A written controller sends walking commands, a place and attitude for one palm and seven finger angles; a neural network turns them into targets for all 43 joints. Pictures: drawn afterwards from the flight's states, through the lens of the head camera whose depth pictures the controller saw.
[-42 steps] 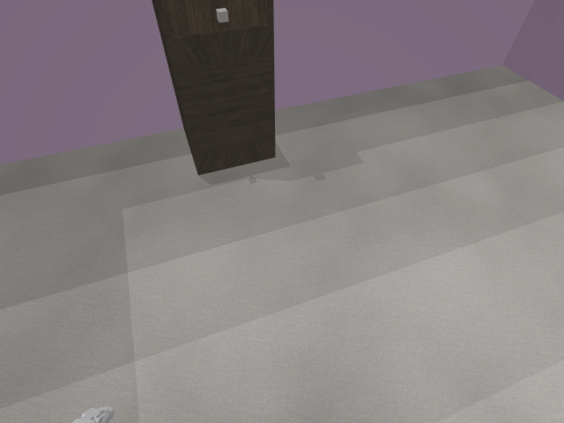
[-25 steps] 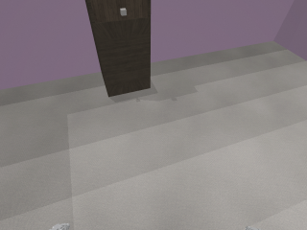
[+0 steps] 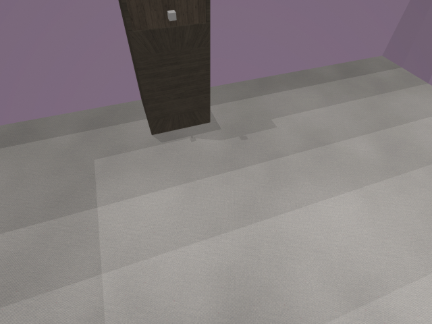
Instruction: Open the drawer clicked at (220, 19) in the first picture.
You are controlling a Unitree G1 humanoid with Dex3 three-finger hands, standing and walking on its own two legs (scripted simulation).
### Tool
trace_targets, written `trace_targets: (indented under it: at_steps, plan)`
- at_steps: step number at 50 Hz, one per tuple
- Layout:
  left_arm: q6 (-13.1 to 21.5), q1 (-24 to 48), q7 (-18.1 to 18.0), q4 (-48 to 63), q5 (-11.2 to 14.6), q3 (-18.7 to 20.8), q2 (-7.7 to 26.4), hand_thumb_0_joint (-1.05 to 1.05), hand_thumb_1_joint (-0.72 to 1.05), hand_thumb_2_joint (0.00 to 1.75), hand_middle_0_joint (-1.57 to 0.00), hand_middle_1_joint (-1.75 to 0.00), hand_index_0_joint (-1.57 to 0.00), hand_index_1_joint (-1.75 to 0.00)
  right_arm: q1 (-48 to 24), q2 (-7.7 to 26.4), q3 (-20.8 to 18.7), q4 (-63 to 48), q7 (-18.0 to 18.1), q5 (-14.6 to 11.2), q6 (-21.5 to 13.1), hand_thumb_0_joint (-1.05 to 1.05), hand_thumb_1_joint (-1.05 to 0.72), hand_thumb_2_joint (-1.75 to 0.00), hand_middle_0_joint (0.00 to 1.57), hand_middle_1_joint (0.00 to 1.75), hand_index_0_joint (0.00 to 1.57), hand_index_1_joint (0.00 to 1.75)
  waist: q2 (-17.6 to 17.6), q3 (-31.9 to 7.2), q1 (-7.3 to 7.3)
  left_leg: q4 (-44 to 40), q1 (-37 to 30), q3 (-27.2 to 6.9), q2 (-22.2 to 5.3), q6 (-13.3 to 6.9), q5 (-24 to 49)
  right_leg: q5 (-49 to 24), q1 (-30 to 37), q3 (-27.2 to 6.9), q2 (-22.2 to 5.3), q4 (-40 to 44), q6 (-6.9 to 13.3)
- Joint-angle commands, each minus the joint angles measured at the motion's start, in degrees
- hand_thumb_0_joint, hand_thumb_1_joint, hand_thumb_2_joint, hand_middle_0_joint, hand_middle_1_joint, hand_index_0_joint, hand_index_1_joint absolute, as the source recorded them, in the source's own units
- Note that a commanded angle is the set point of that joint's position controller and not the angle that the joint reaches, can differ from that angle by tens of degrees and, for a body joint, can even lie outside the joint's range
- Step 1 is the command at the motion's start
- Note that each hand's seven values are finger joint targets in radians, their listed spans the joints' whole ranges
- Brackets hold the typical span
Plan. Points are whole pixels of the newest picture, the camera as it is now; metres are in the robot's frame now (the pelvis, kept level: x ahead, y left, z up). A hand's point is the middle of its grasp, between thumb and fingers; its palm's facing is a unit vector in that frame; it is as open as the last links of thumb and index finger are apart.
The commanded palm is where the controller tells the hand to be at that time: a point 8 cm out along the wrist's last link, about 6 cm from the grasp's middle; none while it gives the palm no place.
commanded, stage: stand and wait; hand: left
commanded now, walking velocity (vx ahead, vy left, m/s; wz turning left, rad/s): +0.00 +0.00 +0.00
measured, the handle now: (171, 14) +1.46 +0.31 +0.00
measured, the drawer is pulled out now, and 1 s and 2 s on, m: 0.00 0.00 0.00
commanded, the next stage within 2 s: look at it before walking up in 0.02 s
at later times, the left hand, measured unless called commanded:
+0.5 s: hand out of the picture +0.07 +0.25 -0.16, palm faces -0.03 -0.94 -0.33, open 7.4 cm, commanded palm none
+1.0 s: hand out of the picture +0.04 +0.20 -0.19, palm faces -0.06 -0.98 -0.21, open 7.4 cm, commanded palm none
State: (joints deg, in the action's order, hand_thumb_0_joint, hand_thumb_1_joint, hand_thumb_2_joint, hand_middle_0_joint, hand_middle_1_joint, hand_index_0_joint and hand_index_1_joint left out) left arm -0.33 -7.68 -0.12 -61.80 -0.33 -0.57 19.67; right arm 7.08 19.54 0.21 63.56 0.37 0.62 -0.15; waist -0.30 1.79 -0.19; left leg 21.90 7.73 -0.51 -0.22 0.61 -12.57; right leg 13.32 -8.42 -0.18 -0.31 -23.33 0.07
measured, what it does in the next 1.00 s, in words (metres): stands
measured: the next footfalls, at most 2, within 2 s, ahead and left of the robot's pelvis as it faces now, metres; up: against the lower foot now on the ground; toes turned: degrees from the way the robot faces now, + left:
left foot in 1.22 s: +0.19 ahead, +0.13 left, +0.00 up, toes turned -1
right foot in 1.72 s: +0.42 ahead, -0.15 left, +0.00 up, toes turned -27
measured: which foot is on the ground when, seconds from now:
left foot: down 0.00-1.00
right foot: down 0.00-1.00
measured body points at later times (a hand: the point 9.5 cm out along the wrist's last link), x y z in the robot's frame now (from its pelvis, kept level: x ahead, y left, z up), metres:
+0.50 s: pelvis -0.01 +0.00 +0.00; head +0.00 +0.00 +0.45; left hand +0.07 +0.30 -0.13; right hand +0.07 -0.29 -0.13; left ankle -0.01 +0.13 -0.74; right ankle -0.01 -0.12 -0.74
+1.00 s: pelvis +0.04 +0.00 -0.02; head +0.03 +0.00 +0.43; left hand +0.04 +0.25 -0.17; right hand +0.03 -0.26 -0.17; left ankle -0.01 +0.13 -0.74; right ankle -0.01 -0.12 -0.74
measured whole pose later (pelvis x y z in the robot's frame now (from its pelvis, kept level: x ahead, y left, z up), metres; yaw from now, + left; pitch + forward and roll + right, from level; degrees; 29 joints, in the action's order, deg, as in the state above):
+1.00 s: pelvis +0.04 +0.00 -0.02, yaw -5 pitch -1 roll +0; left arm -0.8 -19.8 1.2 -61.2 -1.2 0.6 13.2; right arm 15.9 13.6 -0.7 62.6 0.0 1.1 -0.4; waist -0.2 -1.1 -1.0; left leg 33.8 10.3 3.7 -2.6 0.5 -23.0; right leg 21.5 -12.5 -4.1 2.1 -34.6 0.8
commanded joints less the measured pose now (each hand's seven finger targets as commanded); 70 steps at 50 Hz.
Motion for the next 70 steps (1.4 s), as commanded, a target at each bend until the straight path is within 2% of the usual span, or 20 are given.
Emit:
trace_targets:
  at_steps: [1,35,37,41,47,49,50,51,52,53,54,56,59,60,61,62,63,65,67,70]
  plan:
    - [1.7,2.8,-0.5,3.6,-0.2,2.5,12.0,0.0,0.9,0.9,-0.2,-0.3,-0.2,-0.3,-3.5,11.6,-2.2,-3.9,0.5,-0.1,-1.8,0.0,-0.9,-0.9,0.2,0.3,0.2,0.3,0.2,-3.2,0.0,-3.4,-0.3,-4.7,-6.4,-2.2,8.1,-7.4,-0.2,-6.0,-6.5,4.6,1.9]
    - [1.8,2.0,-0.6,2.9,-0.3,2.3,12.0,0.0,0.9,0.9,-0.2,-0.3,-0.2,-0.3,-3.4,11.9,-2.2,-3.3,0.4,-0.2,-1.8,0.0,-0.9,-0.9,0.2,0.3,0.2,0.3,0.1,-3.3,0.1,-4.5,-1.7,-4.8,-6.8,-2.1,9.6,-9.4,0.1,-5.8,-6.5,5.5,1.6]
    - [0.6,-2.2,-0.8,1.2,-0.3,0.8,4.7,0.0,0.9,0.9,-0.2,-0.3,-0.2,-0.3,0.4,4.6,-0.6,-1.6,0.1,0.3,-0.9,0.0,-0.9,-0.9,0.2,0.3,0.2,0.3,-0.1,-4.2,0.1,-3.3,-2.3,-3.0,-6.5,-1.0,2.1,-0.5,-0.7,-5.8,-5.8,4.9,0.7]
    - [-0.5,-5.4,0.5,2.4,-1.0,1.8,4.9,0.0,0.9,0.9,-0.2,-0.3,-0.2,-0.3,3.0,5.4,-1.7,-2.5,-0.2,0.8,0.0,0.0,-0.9,-0.9,0.2,0.3,0.2,0.3,-0.1,4.4,-0.14,-3.2,4.8,-3.1,-6.7,-2.1,-20.4,18.9,-8.8,-8.6,-3.3,3.9,2.4]
    - [1.1,-11.4,1.1,4.4,-1.1,3.2,1.8,0.0,0.9,0.9,-0.2,-0.3,-0.2,-0.3,7.3,4.8,-3.1,-4.4,0.1,0.4,-1.6,0.0,-0.9,-0.9,0.2,0.3,0.2,0.3,2.7,4.8,-0.52,1.7,5.3,-5.4,-10.4,-5.2,-19.0,14.7,-12.0,-8.6,-0.8,-5.6,4.2]
    - [1.8,-14.3,0.9,4.0,-1.1,3.7,1.3,0.0,0.9,0.9,-0.2,-0.3,-0.2,-0.3,7.1,3.3,-3.4,-5.2,0.2,0.2,-2.2,0.0,-0.9,-0.9,0.2,0.3,0.2,0.3,0.2,5.0,-1.65,7.7,8.9,-3.2,-9.2,-4.6,-15.7,11.8,-9.3,-11.5,-2.0,-5.4,5.3]
    - [2.2,-16.7,0.7,3.1,-1.2,4.0,1.9,0.0,0.9,0.9,-0.2,-0.3,-0.2,-0.3,6.4,1.8,-3.1,-5.8,0.2,0.1,-2.5,0.0,-0.9,-0.9,0.2,0.3,0.2,0.3,-4.3,4.3,-2.3,14.3,13.4,1.2,-6.6,-3.1,-12.5,7.5,-4.2,-16.0,-4.8,-2.6,6.8]
    - [2.7,-20.6,0.2,1.7,-1.2,4.6,3.6,0.0,0.9,0.9,-0.2,-0.3,-0.2,-0.3,4.5,-0.6,-2.8,-7.1,0.0,0.0,-2.9,0.0,-0.9,-0.9,0.2,0.3,0.2,0.3,-11.7,3.3,-3.29,24.1,21.2,6.8,-2.7,-0.9,-12.3,1.6,3.3,-25.2,-10.7,2.6,9.9]
    - [3.2,-25.1,-0.3,0.3,-1.0,5.0,4.5,0.0,0.9,0.9,-0.2,-0.3,-0.2,-0.3,0.2,-1.4,-2.5,-8.9,0.0,0.2,-3.3,0.0,-0.9,-0.9,0.2,0.3,0.2,0.3,-14.8,4.1,-5.47,31.5,29.9,7.0,-2.0,0.1,-19.0,-10.5,10.0,-33.1,-16.0,5.8,13.9]
    - [3.4,-28.3,-1.0,-0.7,-1.1,5.1,3.8,0.0,0.9,0.9,-0.2,-0.3,-0.2,-0.3,-3.4,-1.7,-2.6,-10.0,0.1,0.4,-3.7,0.0,-0.9,-0.9,0.2,0.3,0.2,0.3,-11.0,4.2,-7.1,36.4,35.1,4.8,-3.4,0.1,-21.5,-20.0,14.4,-35.1,-18.2,4.8,17.0]
    - [3.4,-28.2,-1.5,-0.8,-1.6,5.1,3.4,0.0,0.9,0.9,-0.2,-0.3,-0.2,-0.3,-4.4,-2.3,-2.6,-10.9,0.0,0.1,-4.1,0.0,-0.9,-0.9,0.2,0.3,0.2,0.3,-7.8,3.8,-6.64,36.1,36.9,2.6,-4.8,0.0,-22.5,-23.7,16.5,-33.0,-18.5,2.7,17.6]
    - [3.5,-23.6,-1.9,0.0,-2.0,5.0,2.1,0.0,0.9,0.9,-0.2,-0.3,-0.2,-0.3,-2.7,-3.6,-2.8,-10.6,-0.3,-0.3,-4.1,0.0,-0.9,-0.9,0.2,0.3,0.2,0.3,-6.6,2.7,-3.76,28.6,30.7,0.4,-6.4,-0.4,-22.2,-17.9,10.4,-28.1,-17.4,1.6,15.0]
    - [3.5,-14.9,-1.0,1.7,-1.0,5.1,1.6,0.0,0.9,0.9,-0.2,-0.3,-0.2,-0.3,9.5,-5.4,-3.0,-6.7,-0.5,-0.4,-4.0,0.0,-0.9,-0.9,0.2,0.3,0.2,0.3,-5.4,0.6,3.8,11.3,3.4,7.3,-1.9,-0.1,-3.8,-7.8,-9.0,-15.8,-8.8,-0.1,8.7]
    - [3.3,-13.7,-0.5,2.0,-0.6,5.2,0.3,0.0,0.9,0.9,-0.2,-0.3,-0.2,-0.3,17.1,-3.4,-3.6,-3.9,0.1,-0.3,-4.2,0.0,-0.9,-0.9,0.2,0.3,0.2,0.3,-0.8,-1.3,6.59,7.8,-9.3,6.9,-1.9,-0.4,-1.9,-7.3,-16.3,-11.6,-4.5,-8.2,6.5]
    - [3.1,-13.7,0.1,3.1,-0.2,4.8,-3.1,0.0,0.9,0.9,-0.2,-0.3,-0.2,-0.3,25.5,2.0,-5.2,-1.4,0.8,0.5,-4.5,0.0,-0.9,-0.9,0.2,0.3,0.2,0.3,12.1,-4.4,9.01,1.3,-18.0,-9.1,-13.3,-3.6,-10.8,1.1,-25.2,-5.1,1.4,-25.2,3.4]
    - [3.4,-13.0,0.2,5.0,-0.1,4.6,-5.6,0.0,0.9,0.9,-0.2,-0.3,-0.2,-0.3,30.8,5.8,-5.9,-0.8,1.0,1.1,-4.4,0.0,-0.9,-0.9,0.2,0.3,0.2,0.3,19.8,-4.6,9.52,-9.8,-16.7,-27.6,-27.3,-9.1,-16.1,18.4,-31.0,0.2,4.1,-41.0,1.9]
    - [3.2,-9.8,-0.2,5.7,-0.8,4.6,-4.0,0.0,0.9,0.9,-0.2,-0.3,-0.2,-0.3,26.9,3.5,-5.3,-2.0,0.8,0.7,-3.8,0.0,-0.9,-0.9,0.2,0.3,0.2,0.3,11.0,-0.1,8.04,-11.5,-9.0,-30.0,-30.0,-12.2,-21.8,17.6,-32.4,-2.4,-0.3,-47.6,2.9]
    - [2.6,-8.0,0.6,5.0,-1.6,4.4,-7.1,0.0,0.9,0.9,-0.2,-0.3,-0.2,-0.3,19.1,-1.8,-4.0,-4.0,1.0,0.9,-4.3,0.0,-0.9,-0.9,0.2,0.3,0.2,0.3,3.6,9.4,4.31,-13.1,1.2,-20.2,-25.8,-10.5,-19.0,9.8,-34.4,-2.0,-4.6,-50.5,2.5]
    - [1.5,-11.5,1.3,3.7,-1.9,4.4,-8.8,0.0,0.9,0.9,-0.2,-0.3,-0.2,-0.3,16.5,-4.3,-3.2,-4.1,1.2,0.9,-5.2,0.0,-0.9,-0.9,0.2,0.3,0.2,0.3,5.7,8.7,1.19,-12.5,3.7,-7.9,-21.5,-8.1,-9.0,4.9,-30.9,-0.9,-5.9,-47.9,1.5]
    - [0.7,-10.4,1.8,4.3,-1.8,4.3,-9.4,0.0,0.9,0.9,-0.2,-0.3,-0.2,-0.3,17.9,-5.1,-3.3,-2.9,1.4,0.7,-5.9,0.0,-0.9,-0.9,0.2,0.3,0.2,0.3,5.6,6.5,0.22,-12.0,0.6,1.4,-18.2,-8.2,4.3,0.0,-30.6,1.1,-6.3,-42.8,0.2]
